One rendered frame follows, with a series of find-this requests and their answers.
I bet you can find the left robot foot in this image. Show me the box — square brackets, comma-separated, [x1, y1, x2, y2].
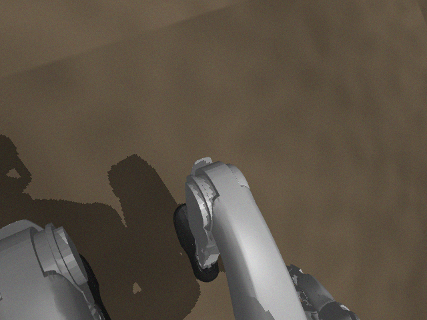
[79, 254, 111, 320]

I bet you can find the right robot hand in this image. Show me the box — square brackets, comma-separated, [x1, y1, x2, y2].
[286, 264, 336, 320]

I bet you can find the right robot arm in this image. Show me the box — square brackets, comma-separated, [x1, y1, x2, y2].
[318, 302, 360, 320]

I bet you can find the right robot foot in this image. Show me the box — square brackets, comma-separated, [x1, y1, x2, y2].
[173, 203, 219, 283]

